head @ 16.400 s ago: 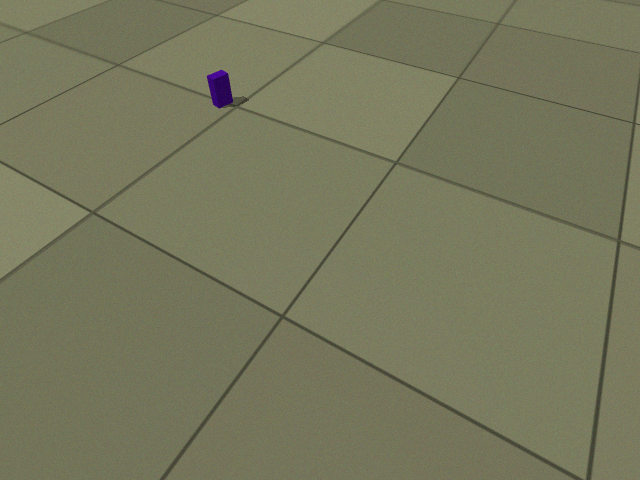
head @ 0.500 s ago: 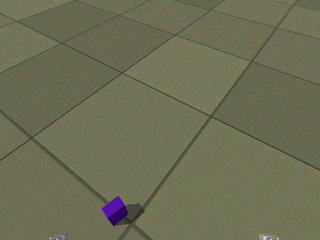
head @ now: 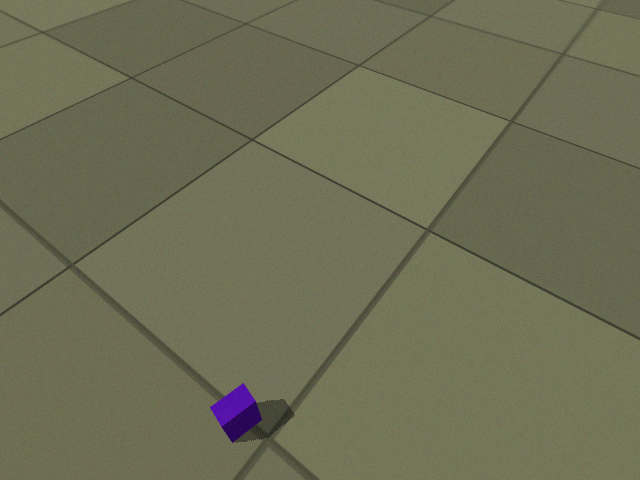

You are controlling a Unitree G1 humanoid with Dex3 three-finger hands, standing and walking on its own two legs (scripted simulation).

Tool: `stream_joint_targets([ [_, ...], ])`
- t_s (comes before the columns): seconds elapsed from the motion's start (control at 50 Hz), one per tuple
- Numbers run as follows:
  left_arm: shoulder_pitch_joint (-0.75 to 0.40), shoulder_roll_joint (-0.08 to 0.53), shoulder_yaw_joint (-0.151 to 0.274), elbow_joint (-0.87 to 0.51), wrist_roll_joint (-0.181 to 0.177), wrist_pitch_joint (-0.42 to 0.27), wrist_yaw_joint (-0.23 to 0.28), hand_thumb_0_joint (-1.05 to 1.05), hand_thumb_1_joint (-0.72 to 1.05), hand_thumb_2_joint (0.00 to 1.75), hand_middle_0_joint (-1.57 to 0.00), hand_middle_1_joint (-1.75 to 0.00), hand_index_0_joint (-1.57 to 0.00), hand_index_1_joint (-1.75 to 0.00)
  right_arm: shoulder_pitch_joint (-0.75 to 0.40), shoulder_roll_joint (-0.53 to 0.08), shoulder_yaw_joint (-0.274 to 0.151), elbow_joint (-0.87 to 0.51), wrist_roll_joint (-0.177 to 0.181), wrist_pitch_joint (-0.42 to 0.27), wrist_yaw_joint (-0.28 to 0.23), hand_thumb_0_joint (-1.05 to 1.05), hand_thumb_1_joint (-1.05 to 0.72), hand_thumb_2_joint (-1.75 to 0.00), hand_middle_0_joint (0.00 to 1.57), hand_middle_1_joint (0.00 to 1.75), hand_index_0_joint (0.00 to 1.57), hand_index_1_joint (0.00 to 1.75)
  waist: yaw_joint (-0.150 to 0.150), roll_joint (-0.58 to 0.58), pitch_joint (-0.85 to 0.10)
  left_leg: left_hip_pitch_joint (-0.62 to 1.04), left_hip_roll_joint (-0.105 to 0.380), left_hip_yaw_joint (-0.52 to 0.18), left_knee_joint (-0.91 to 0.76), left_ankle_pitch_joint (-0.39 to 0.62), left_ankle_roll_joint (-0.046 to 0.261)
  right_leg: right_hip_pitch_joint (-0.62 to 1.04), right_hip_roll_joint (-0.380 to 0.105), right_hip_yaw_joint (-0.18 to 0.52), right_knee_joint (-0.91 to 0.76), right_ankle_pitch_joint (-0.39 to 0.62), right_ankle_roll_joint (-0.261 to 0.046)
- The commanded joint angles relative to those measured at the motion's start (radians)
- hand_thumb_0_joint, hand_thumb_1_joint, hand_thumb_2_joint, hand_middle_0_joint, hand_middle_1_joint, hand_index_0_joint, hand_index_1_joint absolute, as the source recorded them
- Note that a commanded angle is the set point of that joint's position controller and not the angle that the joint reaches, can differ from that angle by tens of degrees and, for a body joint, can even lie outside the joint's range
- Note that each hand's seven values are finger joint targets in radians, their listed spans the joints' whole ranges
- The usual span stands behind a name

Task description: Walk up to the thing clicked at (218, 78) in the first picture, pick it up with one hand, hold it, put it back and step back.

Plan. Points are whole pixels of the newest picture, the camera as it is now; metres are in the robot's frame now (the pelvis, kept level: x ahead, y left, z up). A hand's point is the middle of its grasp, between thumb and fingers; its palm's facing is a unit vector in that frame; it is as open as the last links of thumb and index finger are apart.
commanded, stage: stand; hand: left
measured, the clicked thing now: (237, 413) +0.38 +0.24 -0.69
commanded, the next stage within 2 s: walk up in 0.22 s
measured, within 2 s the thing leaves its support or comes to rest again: neither
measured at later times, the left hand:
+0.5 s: hand out of the picture +0.05 +0.24 -0.17, palm faces -0.03 -0.91 -0.41, open 7.4 cm
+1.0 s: hand out of the picture -0.06 +0.26 -0.17, palm faces +0.06 -0.93 -0.36, open 7.4 cm
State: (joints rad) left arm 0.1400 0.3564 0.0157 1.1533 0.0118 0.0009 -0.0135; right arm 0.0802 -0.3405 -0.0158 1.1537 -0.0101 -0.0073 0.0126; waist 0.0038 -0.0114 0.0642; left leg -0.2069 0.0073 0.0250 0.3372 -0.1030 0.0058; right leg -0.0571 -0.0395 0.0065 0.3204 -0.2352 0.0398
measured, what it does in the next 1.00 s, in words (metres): walks backwards: left foot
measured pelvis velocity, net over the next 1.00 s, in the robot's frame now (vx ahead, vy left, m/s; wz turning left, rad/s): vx -0.16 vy -0.01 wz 0.07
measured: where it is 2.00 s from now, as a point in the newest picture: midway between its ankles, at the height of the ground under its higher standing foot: outside the picture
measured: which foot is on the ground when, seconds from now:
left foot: down 0.00-0.50, up 0.52-0.82, down 0.84-1.00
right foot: down 0.00-0.86, up 0.88-1.00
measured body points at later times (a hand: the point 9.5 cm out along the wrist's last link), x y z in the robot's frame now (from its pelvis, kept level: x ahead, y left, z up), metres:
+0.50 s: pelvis -0.04 -0.03 -0.02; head +0.03 -0.04 +0.42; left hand +0.05 +0.29 -0.14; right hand +0.09 -0.35 -0.15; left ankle +0.05 +0.11 -0.75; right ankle -0.04 -0.15 -0.75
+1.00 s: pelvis -0.16 -0.01 -0.01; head -0.09 +0.02 +0.43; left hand -0.06 +0.31 -0.14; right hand -0.05 -0.31 -0.13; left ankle -0.16 +0.10 -0.75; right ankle -0.17 -0.16 -0.66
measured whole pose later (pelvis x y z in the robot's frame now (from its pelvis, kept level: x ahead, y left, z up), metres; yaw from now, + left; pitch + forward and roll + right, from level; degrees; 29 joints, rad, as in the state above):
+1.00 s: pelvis -0.16 -0.01 -0.01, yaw +4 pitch -1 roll -2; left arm 0.11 0.39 0.07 0.85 0.00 0.08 0.03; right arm 0.13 -0.34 -0.03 0.92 -0.04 0.06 0.00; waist 0.00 -0.02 0.18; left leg -0.26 0.01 -0.05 0.59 -0.31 0.03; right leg -0.48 0.11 0.12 1.17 -0.52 0.00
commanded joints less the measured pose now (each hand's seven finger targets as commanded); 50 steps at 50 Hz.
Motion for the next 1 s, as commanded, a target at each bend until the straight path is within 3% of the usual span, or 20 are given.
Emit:
stream_joint_targets([
  [0.0,-0.026,0.203,0.037,-0.062,-0.001,-0.027,0.015,0.0,0.9,0.9,-0.2,-0.3,-0.2,-0.3,-0.067,-0.223,-0.038,-0.065,0.002,-0.025,-0.013,0.0,-0.9,-0.9,0.2,0.3,0.2,0.3,-0.008,0.037,-0.094,0.108,0.128,-0.14,-0.079,-0.088,0.014,-0.098,-0.084,0.06,-0.063,0.018,-0.055],
  [0.18,-0.028,0.205,0.03,-0.072,-0.004,-0.033,0.022,0.0,0.9,0.9,-0.2,-0.3,-0.2,-0.3,-0.048,-0.216,-0.029,-0.056,0.005,-0.024,-0.012,0.0,-0.9,-0.9,0.2,0.3,0.2,0.3,-0.014,0.006,-0.098,0.131,0.123,-0.111,-0.022,0.098,0.015,-0.086,-0.097,0.066,-0.068,0.109,-0.05],
  [0.2,-0.038,0.254,0.061,-0.089,-0.018,-0.016,0.034,0.0,0.9,0.9,-0.2,-0.3,-0.2,-0.3,-0.072,-0.273,-0.045,-0.053,0.011,-0.007,-0.014,0.0,-0.9,-0.9,0.2,0.3,0.2,0.3,-0.016,0.02,0.029,0.056,0.121,-0.127,0.054,0.355,0.026,-0.167,-0.072,0.057,0.046,0.312,-0.052],
  [0.22,-0.008,0.239,0.06,-0.104,-0.025,-0.009,0.04,0.0,0.9,0.9,-0.2,-0.3,-0.2,-0.3,-0.061,-0.266,-0.046,-0.069,0.02,0.0,-0.017,0.0,-0.9,-0.9,0.2,0.3,0.2,0.3,-0.009,0.03,-0.015,0.084,0.133,-0.122,0.083,0.452,0.04,-0.163,-0.064,0.034,0.087,0.351,-0.052],
  [0.28,0.014,0.214,0.063,-0.137,-0.027,0.003,0.044,0.0,0.9,0.9,-0.2,-0.3,-0.2,-0.3,-0.035,-0.269,-0.056,-0.095,0.026,0.012,-0.019,0.0,-0.9,-0.9,0.2,0.3,0.2,0.3,-0.01,0.06,-0.143,0.111,0.179,-0.134,0.107,0.546,0.09,-0.11,-0.034,0.0,0.209,0.322,-0.064],
  [0.42,0.104,0.206,0.074,-0.179,-0.005,0.034,0.036,0.0,0.9,0.9,-0.2,-0.3,-0.2,-0.3,-0.129,-0.287,-0.085,-0.206,0.012,0.047,-0.025,0.0,-0.9,-0.9,0.2,0.3,0.2,0.3,0.03,0.149,-0.22,-0.081,0.213,-0.178,0.163,0.19,0.157,-0.097,-0.011,0.031,0.387,0.048,-0.115],
  [0.46,0.105,0.278,0.096,-0.202,0.007,0.027,0.035,0.0,0.9,0.9,-0.2,-0.3,-0.2,-0.3,-0.15,-0.236,-0.073,-0.232,0.017,0.058,-0.022,0.0,-0.9,-0.9,0.2,0.3,0.2,0.3,0.059,-0.069,-0.141,-0.158,0.018,-0.097,0.392,-0.097,0.051,-0.184,-0.194,0.244,0.083,0.199,-0.182],
  [0.48,0.038,0.352,0.112,-0.236,0.016,0.019,0.035,0.0,0.9,0.9,-0.2,-0.3,-0.2,-0.3,-0.135,-0.196,-0.065,-0.244,0.009,0.067,-0.026,0.0,-0.9,-0.9,0.2,0.3,0.2,0.3,0.05,-0.199,-0.077,-0.22,-0.128,-0.076,0.618,-0.448,0.011,-0.252,-0.325,0.397,-0.013,0.305,-0.264],
  [0.5,-0.019,0.379,0.116,-0.284,0.033,0.012,0.04,0.0,0.9,0.9,-0.2,-0.3,-0.2,-0.3,-0.079,-0.206,-0.068,-0.248,-0.003,0.074,-0.031,0.0,-0.9,-0.9,0.2,0.3,0.2,0.3,0.036,-0.198,-0.056,-0.231,-0.105,-0.148,0.781,-0.516,0.008,-0.311,-0.385,0.463,0.001,0.37,-0.334],
  [0.52,-0.053,0.363,0.12,-0.302,0.033,0.011,0.044,0.0,0.9,0.9,-0.2,-0.3,-0.2,-0.3,-0.042,-0.231,-0.077,-0.238,-0.001,0.074,-0.029,0.0,-0.9,-0.9,0.2,0.3,0.2,0.3,0.012,-0.182,-0.054,-0.212,-0.084,-0.165,0.845,-0.499,0.011,-0.353,-0.376,0.431,0.031,0.404,-0.343],
  [0.58,-0.176,0.287,0.11,-0.34,0.033,0.01,0.047,0.0,0.9,0.9,-0.2,-0.3,-0.2,-0.3,0.048,-0.252,-0.087,-0.209,0.027,0.072,-0.025,0.0,-0.9,-0.9,0.2,0.3,0.2,0.3,-0.057,-0.114,-0.071,-0.231,-0.115,-0.18,0.923,-0.375,-0.002,-0.285,-0.206,0.188,0.086,0.361,-0.23],
  [0.68,0.008,0.244,0.114,-0.344,0.021,0.019,0.063,0.0,0.9,0.9,-0.2,-0.3,-0.2,-0.3,0.002,-0.231,-0.056,-0.265,0.009,0.051,-0.043,0.0,-0.9,-0.9,0.2,0.3,0.2,0.3,0.056,-0.119,-0.151,-0.339,-0.054,-0.14,0.647,-0.423,-0.032,0.089,-0.234,0.197,0.212,0.573,-0.258],
  [0.76,0.019,0.261,0.117,-0.373,0.003,0.036,0.063,0.0,0.9,0.9,-0.2,-0.3,-0.2,-0.3,0.076,-0.227,-0.062,-0.268,-0.008,0.04,-0.044,0.0,-0.9,-0.9,0.2,0.3,0.2,0.3,0.033,-0.218,-0.199,-0.178,-0.006,-0.072,0.259,-0.359,-0.007,0.116,-0.232,0.19,0.306,0.669,-0.221],
  [0.8,-0.033,0.275,0.112,-0.395,-0.006,0.048,0.054,0.0,0.9,0.9,-0.2,-0.3,-0.2,-0.3,0.147,-0.239,-0.081,-0.236,-0.016,0.036,-0.039,0.0,-0.9,-0.9,0.2,0.3,0.2,0.3,-0.022,-0.151,-0.18,-0.013,-0.004,-0.043,0.036,-0.013,0.006,-0.034,-0.172,0.124,0.362,0.513,-0.154],
  [0.82,-0.013,0.231,0.102,-0.416,-0.009,0.049,0.05,0.0,0.9,0.9,-0.2,-0.3,-0.2,-0.3,0.121,-0.295,-0.101,-0.251,-0.026,0.036,-0.038,0.0,-0.9,-0.9,0.2,0.3,0.2,0.3,-0.005,-0.007,-0.19,0.09,0.118,-0.221,0.065,0.183,0.049,-0.2,-0.086,0.079,0.438,0.296,-0.099],
  [0.84,-0.019,0.185,0.093,-0.427,-0.015,0.048,0.053,0.0,0.9,0.9,-0.2,-0.3,-0.2,-0.3,0.083,-0.372,-0.114,-0.276,-0.035,0.04,-0.032,0.0,-0.9,-0.9,0.2,0.3,0.2,0.3,-0.009,0.219,-0.163,0.158,0.291,-0.439,0.05,0.356,0.154,-0.428,0.102,0.001,0.606,-0.22,-0.053],
  [0.86,-0.098,0.214,0.115,-0.432,-0.002,0.048,0.067,0.0,0.9,0.9,-0.2,-0.3,-0.2,-0.3,0.076,-0.436,-0.123,-0.295,-0.027,0.041,-0.025,0.0,-0.9,-0.9,0.2,0.3,0.2,0.3,-0.078,0.294,-0.135,-0.017,0.412,-0.556,0.011,0.357,0.308,-0.382,0.135,0.112,0.792,-0.467,-0.033],
  [0.88,-0.115,0.231,0.114,-0.424,0.007,0.047,0.07,0.0,0.9,0.9,-0.2,-0.3,-0.2,-0.3,0.034,-0.414,-0.122,-0.298,-0.028,0.035,-0.031,0.0,-0.9,-0.9,0.2,0.3,0.2,0.3,-0.061,0.258,-0.078,-0.084,0.418,-0.551,-0.005,0.309,0.32,-0.369,0.101,0.174,0.863,-0.441,-0.037],
  [0.94,0.026,0.222,0.115,-0.367,-0.015,0.047,0.057,0.0,0.9,0.9,-0.2,-0.3,-0.2,-0.3,-0.089,-0.28,-0.084,-0.347,-0.031,0.036,-0.042,0.0,-0.9,-0.9,0.2,0.3,0.2,0.3,0.042,0.131,-0.044,0.002,0.211,-0.209,0.096,0.376,0.197,-0.459,0.15,0.171,0.97,-0.271,-0.05],
  [0.98,0.034,0.211,0.116,-0.363,-0.007,0.043,0.055,0.0,0.9,0.9,-0.2,-0.3,-0.2,-0.3,-0.031,-0.258,-0.084,-0.337,-0.021,0.034,-0.041,0.0,-0.9,-0.9,0.2,0.3,0.2,0.3,0.02,0.135,-0.044,0.071,0.201,-0.218,0.121,0.374,0.198,-0.453,0.14,0.143,0.911,-0.265,-0.028],
])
